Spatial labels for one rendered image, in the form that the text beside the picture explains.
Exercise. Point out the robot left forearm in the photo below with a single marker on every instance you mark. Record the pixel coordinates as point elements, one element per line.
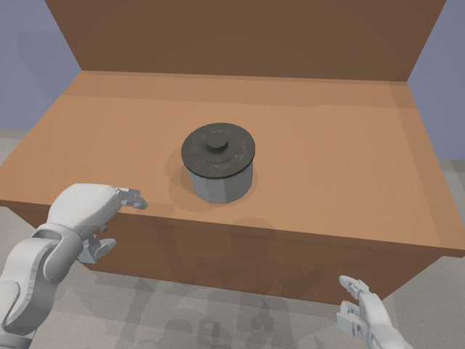
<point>33,271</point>

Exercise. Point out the lid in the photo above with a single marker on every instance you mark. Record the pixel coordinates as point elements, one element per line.
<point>218,165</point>

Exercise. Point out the knob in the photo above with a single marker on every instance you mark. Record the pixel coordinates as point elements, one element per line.
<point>217,142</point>

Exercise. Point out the left robot hand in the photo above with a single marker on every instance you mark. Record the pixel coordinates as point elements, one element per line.
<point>85,208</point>

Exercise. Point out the pot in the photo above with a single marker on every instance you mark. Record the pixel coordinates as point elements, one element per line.
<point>224,190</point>

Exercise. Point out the robot right forearm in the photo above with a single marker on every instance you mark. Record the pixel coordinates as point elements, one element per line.
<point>386,337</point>

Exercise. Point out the right robot hand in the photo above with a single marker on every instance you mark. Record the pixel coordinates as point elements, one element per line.
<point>356,320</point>

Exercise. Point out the table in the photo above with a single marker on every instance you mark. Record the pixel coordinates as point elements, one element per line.
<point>345,179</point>

